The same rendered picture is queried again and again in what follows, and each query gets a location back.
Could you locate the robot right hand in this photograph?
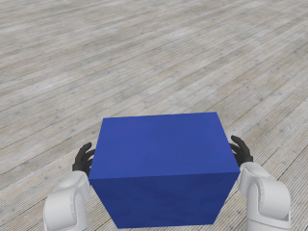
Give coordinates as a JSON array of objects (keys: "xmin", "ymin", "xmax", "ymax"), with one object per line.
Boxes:
[{"xmin": 229, "ymin": 135, "xmax": 253, "ymax": 167}]

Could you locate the carton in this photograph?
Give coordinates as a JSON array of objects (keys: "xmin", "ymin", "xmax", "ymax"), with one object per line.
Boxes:
[{"xmin": 88, "ymin": 112, "xmax": 241, "ymax": 229}]

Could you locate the robot right forearm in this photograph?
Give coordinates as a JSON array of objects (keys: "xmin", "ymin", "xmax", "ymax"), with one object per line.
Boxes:
[{"xmin": 237, "ymin": 162, "xmax": 292, "ymax": 231}]

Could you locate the robot left forearm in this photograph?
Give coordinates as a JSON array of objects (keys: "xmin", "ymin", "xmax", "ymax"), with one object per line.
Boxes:
[{"xmin": 42, "ymin": 170, "xmax": 90, "ymax": 231}]

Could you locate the robot left hand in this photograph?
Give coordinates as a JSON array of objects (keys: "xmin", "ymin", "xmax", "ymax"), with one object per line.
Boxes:
[{"xmin": 72, "ymin": 142, "xmax": 95, "ymax": 178}]

